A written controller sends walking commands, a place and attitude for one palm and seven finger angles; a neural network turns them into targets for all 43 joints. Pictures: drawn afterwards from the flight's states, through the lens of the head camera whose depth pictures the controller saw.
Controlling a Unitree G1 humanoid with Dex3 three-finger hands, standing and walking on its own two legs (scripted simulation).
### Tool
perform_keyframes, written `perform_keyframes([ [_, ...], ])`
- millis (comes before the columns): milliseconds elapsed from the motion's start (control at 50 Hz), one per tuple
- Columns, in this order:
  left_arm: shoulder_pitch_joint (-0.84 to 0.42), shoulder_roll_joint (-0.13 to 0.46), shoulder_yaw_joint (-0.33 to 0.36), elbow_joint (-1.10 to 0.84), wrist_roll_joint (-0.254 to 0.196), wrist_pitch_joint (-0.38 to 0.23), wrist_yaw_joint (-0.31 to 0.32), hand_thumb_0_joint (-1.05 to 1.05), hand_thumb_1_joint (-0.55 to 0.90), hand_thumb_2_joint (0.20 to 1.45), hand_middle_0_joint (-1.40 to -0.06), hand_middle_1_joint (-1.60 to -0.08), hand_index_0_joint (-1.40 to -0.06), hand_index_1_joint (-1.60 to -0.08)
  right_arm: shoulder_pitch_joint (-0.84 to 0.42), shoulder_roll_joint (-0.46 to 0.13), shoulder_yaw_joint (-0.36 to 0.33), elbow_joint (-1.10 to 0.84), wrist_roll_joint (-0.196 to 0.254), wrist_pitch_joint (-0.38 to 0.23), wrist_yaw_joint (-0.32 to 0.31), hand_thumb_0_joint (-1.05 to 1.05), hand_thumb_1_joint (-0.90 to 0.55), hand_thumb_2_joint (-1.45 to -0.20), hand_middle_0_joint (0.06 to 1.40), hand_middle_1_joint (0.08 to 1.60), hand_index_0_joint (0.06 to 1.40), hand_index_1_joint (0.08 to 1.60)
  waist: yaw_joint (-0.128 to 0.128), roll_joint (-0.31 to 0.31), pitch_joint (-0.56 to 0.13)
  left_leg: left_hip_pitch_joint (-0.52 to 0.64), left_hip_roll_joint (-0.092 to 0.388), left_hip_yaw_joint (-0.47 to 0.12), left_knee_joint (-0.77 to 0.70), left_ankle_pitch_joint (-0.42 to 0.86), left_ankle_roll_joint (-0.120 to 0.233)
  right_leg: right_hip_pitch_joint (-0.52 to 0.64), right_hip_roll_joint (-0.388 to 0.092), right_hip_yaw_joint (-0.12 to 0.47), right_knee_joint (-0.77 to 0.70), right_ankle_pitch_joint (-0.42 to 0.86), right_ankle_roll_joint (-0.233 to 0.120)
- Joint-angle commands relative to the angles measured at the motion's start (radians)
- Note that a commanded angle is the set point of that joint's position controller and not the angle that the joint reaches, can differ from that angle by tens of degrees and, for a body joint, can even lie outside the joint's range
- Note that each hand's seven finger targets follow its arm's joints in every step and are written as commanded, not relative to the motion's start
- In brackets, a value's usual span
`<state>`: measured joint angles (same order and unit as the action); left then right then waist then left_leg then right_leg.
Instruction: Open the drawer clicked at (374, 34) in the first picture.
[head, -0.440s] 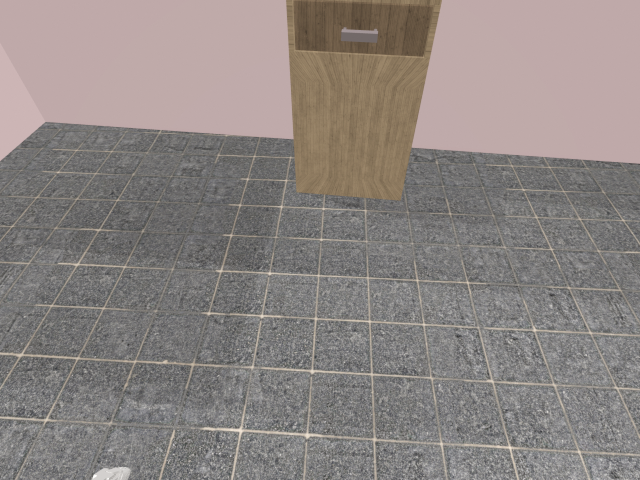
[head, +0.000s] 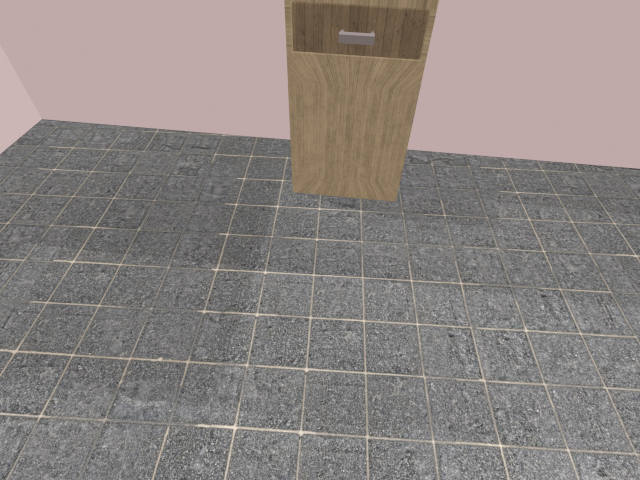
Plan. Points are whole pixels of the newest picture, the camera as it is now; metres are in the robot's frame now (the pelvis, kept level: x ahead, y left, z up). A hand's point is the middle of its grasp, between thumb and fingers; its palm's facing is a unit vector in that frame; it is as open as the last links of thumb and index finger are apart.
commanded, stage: stand and wait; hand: left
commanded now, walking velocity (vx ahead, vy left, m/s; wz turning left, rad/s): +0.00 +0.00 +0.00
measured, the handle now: (356, 35) +1.47 -0.04 -0.01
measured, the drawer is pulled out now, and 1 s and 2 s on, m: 0.00 0.00 0.00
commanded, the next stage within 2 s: look at it before walking up in 0.38 s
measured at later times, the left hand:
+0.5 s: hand out of the picture +0.07 +0.24 -0.15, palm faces -0.03 -0.94 -0.34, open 7.4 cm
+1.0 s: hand out of the picture +0.07 +0.24 -0.15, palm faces -0.02 -0.94 -0.33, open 7.4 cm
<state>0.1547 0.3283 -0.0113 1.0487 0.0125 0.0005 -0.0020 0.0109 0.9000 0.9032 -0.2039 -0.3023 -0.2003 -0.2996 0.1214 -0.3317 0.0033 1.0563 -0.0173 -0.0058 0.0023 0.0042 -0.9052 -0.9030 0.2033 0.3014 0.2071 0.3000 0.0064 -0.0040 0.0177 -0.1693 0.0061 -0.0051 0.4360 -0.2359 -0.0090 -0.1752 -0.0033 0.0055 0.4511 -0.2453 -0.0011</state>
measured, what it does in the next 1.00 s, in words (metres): stands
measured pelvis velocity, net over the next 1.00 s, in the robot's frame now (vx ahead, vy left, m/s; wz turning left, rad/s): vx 0.00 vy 0.00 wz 0.00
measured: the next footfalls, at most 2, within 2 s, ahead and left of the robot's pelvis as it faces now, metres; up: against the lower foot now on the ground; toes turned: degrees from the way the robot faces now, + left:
left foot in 1.84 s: +0.38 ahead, +0.08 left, +0.00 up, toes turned -6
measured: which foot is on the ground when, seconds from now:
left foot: down 0.00-1.00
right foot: down 0.00-1.00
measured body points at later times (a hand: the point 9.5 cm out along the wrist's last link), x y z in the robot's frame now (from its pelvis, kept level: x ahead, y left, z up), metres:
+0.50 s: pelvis +0.00 +0.00 +0.00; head +0.00 -0.01 +0.45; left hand +0.07 +0.29 -0.13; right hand +0.07 -0.30 -0.13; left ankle +0.00 +0.13 -0.74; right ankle +0.00 -0.12 -0.74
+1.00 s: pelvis +0.00 +0.00 +0.00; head +0.00 +0.00 +0.45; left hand +0.07 +0.29 -0.13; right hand +0.08 -0.30 -0.13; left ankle +0.00 +0.13 -0.74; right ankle +0.00 -0.12 -0.74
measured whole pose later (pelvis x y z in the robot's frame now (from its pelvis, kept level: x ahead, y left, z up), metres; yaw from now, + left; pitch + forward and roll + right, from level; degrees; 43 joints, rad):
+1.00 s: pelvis +0.00 +0.00 +0.00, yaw +0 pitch -2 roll +0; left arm 0.14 0.34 -0.01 1.08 0.01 -0.01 0.00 0.01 0.90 0.90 -0.20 -0.30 -0.20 -0.30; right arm 0.12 -0.34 0.01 1.11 -0.01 -0.01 0.00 0.00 -0.91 -0.90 0.20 0.30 0.21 0.30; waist 0.01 0.00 0.03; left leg -0.14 0.01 -0.01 0.37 -0.20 -0.02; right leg -0.15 0.00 0.00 0.39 -0.21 -0.01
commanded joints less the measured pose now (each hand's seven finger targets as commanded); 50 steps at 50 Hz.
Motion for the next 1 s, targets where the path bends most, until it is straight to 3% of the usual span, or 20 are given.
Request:
perform_keyframes([
  [0,-0.063,0.216,0.045,-0.058,-0.003,-0.023,0.013,0.000,0.900,0.900,-0.200,-0.300,-0.200,-0.300,-0.054,-0.205,-0.044,-0.056,0.005,-0.029,-0.017,0.000,-0.900,-0.900,0.200,0.300,0.200,0.300,-0.006,-0.003,-0.050,0.009,0.103,-0.086,-0.080,0.138,0.041,0.004,-0.111,0.103,-0.092,0.121,-0.035],
  [300,-0.058,0.219,0.043,-0.031,-0.002,-0.021,0.011,0.000,0.900,0.900,-0.200,-0.300,-0.200,-0.300,-0.035,-0.215,-0.038,-0.016,0.008,-0.029,-0.014,0.000,-0.900,-0.900,0.200,0.300,0.200,0.300,-0.004,-0.004,-0.030,0.002,0.109,-0.094,-0.112,0.094,0.039,-0.001,-0.110,0.106,-0.118,0.065,-0.031],
  [660,-0.057,0.217,0.044,-0.029,-0.002,-0.027,0.014,0.000,0.900,0.900,-0.200,-0.300,-0.200,-0.300,-0.042,-0.210,-0.038,-0.012,0.009,-0.030,-0.015,0.000,-0.900,-0.900,0.200,0.300,0.200,0.300,-0.005,-0.007,-0.055,0.040,0.113,-0.086,-0.106,0.176,0.035,0.020,-0.115,0.105,-0.117,0.170,-0.032],
  [980,-0.054,0.219,0.044,-0.025,-0.001,-0.025,0.012,0.000,0.900,0.900,-0.200,-0.300,-0.200,-0.300,-0.046,-0.213,-0.035,-0.010,0.010,-0.028,-0.015,0.000,-0.900,-0.900,0.200,0.300,0.200,0.300,-0.005,-0.008,-0.045,0.045,0.114,-0.090,-0.120,0.167,0.033,0.026,-0.115,0.105,-0.137,0.154,-0.030],
])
